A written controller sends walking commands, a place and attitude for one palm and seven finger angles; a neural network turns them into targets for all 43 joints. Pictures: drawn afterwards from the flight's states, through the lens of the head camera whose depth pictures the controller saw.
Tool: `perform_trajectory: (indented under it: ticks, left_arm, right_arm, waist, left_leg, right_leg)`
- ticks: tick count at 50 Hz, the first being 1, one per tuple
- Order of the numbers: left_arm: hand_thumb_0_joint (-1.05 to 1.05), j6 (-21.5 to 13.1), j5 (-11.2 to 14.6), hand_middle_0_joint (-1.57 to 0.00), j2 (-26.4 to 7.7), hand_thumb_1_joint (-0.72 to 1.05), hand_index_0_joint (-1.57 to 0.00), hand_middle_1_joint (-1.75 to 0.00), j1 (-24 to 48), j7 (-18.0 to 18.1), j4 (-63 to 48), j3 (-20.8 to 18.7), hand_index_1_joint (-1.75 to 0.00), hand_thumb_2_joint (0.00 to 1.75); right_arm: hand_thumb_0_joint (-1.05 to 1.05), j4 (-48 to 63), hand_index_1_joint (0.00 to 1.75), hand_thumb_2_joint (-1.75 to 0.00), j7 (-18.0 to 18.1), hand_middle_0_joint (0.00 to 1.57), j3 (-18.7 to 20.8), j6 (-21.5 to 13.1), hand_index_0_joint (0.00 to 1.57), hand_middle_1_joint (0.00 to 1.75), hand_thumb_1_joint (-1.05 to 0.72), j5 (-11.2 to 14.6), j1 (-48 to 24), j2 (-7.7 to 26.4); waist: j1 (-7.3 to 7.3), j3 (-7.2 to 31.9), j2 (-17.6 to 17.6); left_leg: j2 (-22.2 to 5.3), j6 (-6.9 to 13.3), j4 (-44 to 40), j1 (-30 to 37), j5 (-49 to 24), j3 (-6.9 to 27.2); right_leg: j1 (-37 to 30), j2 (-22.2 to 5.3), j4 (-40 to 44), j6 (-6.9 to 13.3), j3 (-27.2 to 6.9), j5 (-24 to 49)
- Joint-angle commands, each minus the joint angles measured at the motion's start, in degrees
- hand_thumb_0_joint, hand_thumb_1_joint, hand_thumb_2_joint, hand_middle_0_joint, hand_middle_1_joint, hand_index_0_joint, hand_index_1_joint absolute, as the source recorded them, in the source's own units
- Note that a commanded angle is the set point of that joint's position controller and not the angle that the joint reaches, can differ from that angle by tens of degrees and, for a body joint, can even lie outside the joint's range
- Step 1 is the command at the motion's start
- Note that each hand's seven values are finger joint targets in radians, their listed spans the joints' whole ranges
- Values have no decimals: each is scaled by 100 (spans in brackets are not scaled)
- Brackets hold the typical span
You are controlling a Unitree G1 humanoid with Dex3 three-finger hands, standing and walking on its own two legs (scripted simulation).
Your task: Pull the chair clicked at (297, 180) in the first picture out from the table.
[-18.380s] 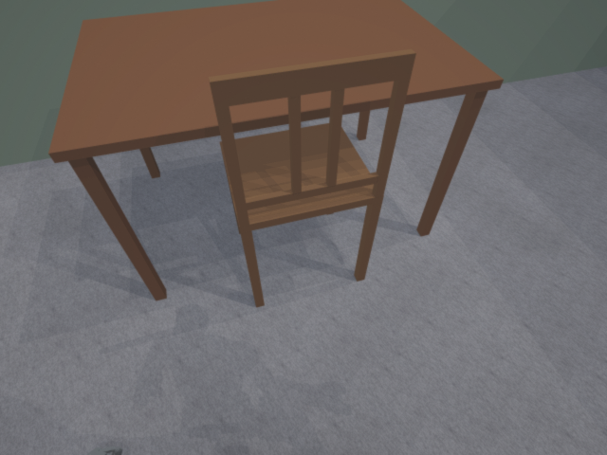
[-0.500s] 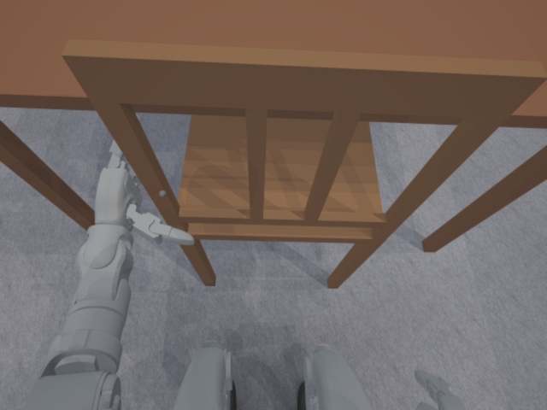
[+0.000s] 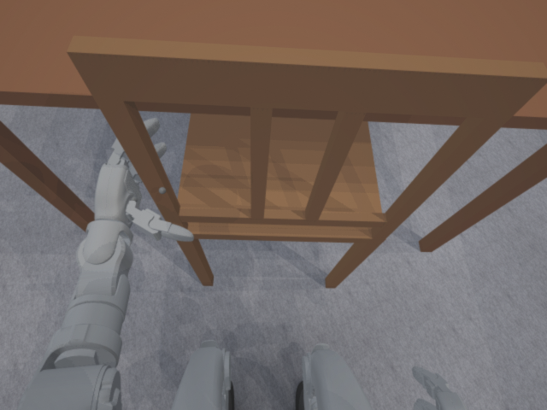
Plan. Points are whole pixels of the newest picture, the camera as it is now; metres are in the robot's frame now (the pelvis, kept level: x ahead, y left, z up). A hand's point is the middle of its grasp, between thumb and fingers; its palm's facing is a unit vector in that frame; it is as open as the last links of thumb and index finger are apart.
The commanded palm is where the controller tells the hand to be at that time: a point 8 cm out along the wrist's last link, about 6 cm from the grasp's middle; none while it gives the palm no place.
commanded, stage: hook a spindle and tug to test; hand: left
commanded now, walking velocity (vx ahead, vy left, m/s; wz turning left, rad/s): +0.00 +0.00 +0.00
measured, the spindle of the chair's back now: (259, 172) +0.44 +0.02 +0.04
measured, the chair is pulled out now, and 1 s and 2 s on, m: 0.00 0.01 0.07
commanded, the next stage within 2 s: step backward, pulling the chair out in 1.18 s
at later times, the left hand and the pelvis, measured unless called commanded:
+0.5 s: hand (164, 191) +0.42 +0.15 +0.02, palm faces -0.04 -1.00 -0.04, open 6.5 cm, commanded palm +0.40 +0.20 +0.02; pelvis +0.00 +0.00 +0.00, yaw +0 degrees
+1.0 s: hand (164, 198) +0.41 +0.15 +0.02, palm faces -0.04 -1.00 -0.02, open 5.7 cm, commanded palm +0.37 +0.21 +0.02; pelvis +0.02 +0.00 +0.01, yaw -1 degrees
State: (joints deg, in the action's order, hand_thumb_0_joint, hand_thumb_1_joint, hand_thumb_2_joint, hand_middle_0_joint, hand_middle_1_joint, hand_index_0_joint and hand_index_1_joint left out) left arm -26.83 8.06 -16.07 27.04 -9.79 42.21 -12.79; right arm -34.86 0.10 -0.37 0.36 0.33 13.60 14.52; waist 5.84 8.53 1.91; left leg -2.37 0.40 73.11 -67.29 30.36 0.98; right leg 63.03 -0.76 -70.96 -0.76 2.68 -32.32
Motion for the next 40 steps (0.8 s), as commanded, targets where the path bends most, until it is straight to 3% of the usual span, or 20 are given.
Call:
perform_trajectory:
  ticks: [1,3,4,9,13,18,21,24,26,28,29,31,32,33,34,40]
  left_arm:
    - [0,-424,94,-36,-841,-39,-36,-101,1489,4,-1305,-181,-101,35]
    - [0,-371,85,-39,-672,-28,-39,-112,1532,-2,-1193,-44,-112,40]
    - [0,-372,77,-41,-774,-22,-41,-118,1622,16,-1191,-107,-118,42]
    - [0,-430,57,-50,-619,6,-50,-145,1557,122,-1481,-2,-145,54]
    - [0,-442,7,-50,-692,28,-50,-145,1648,198,-1310,-54,-145,64]
    - [0,-460,-2,-50,-557,56,-50,-145,1513,175,-1378,76,-145,76]
    - [0,-427,16,-50,-656,73,-50,-145,1550,179,-1289,-12,-145,83]
    - [0,-440,-18,-50,-659,90,-50,-145,1672,151,-1205,17,-145,90]
    - [0,-458,8,-50,-640,90,-50,-145,1825,159,-1313,28,-145,90]
    - [0,-425,37,-50,-580,90,-50,-145,1542,149,-1329,30,-145,90]
    - [0,-413,49,-50,-673,90,-50,-145,1354,141,-1345,-66,-145,90]
    - [0,-390,38,-50,-806,90,-50,-145,1159,143,-1300,-180,-145,90]
    - [0,-414,16,-50,-741,90,-50,-145,1179,124,-1467,-78,-145,90]
    - [0,-397,46,-50,-652,90,-50,-145,1064,104,-1517,-41,-145,90]
    - [0,-386,75,-50,-790,90,-50,-145,871,101,-1509,-188,-145,90]
    - [0,-360,124,-50,-644,90,-50,-145,331,58,-1782,-72,-145,90]
  right_arm:
    - [0,511,30,-90,40,20,368,-168,20,30,-90,-16,481,903]
    - [0,477,30,-90,33,20,376,-149,20,30,-90,-1,473,893]
    - [0,467,30,-90,38,20,371,-141,20,30,-90,-2,476,914]
    - [0,502,30,-90,28,20,388,-148,20,30,-90,-22,450,884]
    - [0,477,30,-90,23,20,368,-127,20,30,-90,-35,444,896]
    - [0,522,30,-90,6,20,373,-112,20,30,-90,-28,418,880]
    - [0,503,30,-90,16,20,373,-108,20,30,-90,-30,435,904]
    - [0,479,30,-90,33,20,365,-96,20,30,-90,-20,427,895]
    - [0,466,30,-90,33,20,370,-106,20,30,-90,-34,450,895]
    - [0,500,30,-90,23,20,386,-98,20,30,-90,-28,435,892]
    - [0,528,30,-90,20,20,383,-88,20,30,-90,-19,433,888]
    - [0,535,30,-90,21,20,379,-69,20,30,-90,-20,418,894]
    - [0,562,30,-90,8,20,363,-68,20,30,-90,-15,391,874]
    - [0,582,30,-90,-3,20,373,-68,20,30,-90,-17,380,855]
    - [0,605,30,-90,-5,20,375,-65,20,30,-90,-11,376,863]
    - [0,723,30,-90,-44,20,374,-74,20,30,-90,6,325,824]
  waist:
    - [27,2743,265]
    - [101,2566,184]
    - [80,2482,207]
    - [55,2712,326]
    - [77,2517,177]
    - [47,2604,387]
    - [80,2584,131]
    - [98,2496,199]
    - [111,2599,301]
    - [79,2698,219]
    - [0,2741,208]
    - [-15,2671,53]
    - [-22,2686,262]
    - [-32,2723,235]
    - [-101,2678,169]
    - [-125,2564,224]
  left_leg:
    - [110,55,-813,2385,-2199,124]
    - [100,56,-811,2297,-2024,115]
    - [101,45,-835,2251,-1938,140]
    - [88,32,-850,2574,-2166,170]
    - [104,42,-847,2303,-1918,160]
    - [88,14,-875,2541,-2089,175]
    - [99,49,-839,2354,-1990,167]
    - [111,45,-839,2277,-1886,149]
    - [107,50,-808,2391,-2008,160]
    - [105,52,-827,2457,-2112,142]
    - [113,46,-837,2406,-2143,132]
    - [121,69,-818,2255,-2140,102]
    - [112,50,-857,2346,-2194,96]
    - [115,55,-849,2379,-2203,86]
    - [116,50,-868,2294,-2195,68]
    - [108,54,-904,2270,-2284,12]
  right_leg:
    - [-1062,146,877,209,42,2019]
    - [-942,143,913,190,53,1886]
    - [-903,139,906,202,63,1778]
    - [-860,147,888,216,94,1855]
    - [-870,149,892,205,81,1707]
    - [-798,152,884,229,106,1766]
    - [-911,154,893,217,89,1766]
    - [-867,149,896,211,68,1710]
    - [-840,147,875,217,75,1773]
    - [-938,148,906,209,74,1887]
    - [-1058,145,894,214,58,1942]
    - [-1174,153,890,206,30,2045]
    - [-1123,146,881,212,44,2052]
    - [-1171,148,894,207,40,2074]
    - [-1294,148,905,214,28,2116]
    - [-1378,155,917,204,15,2278]
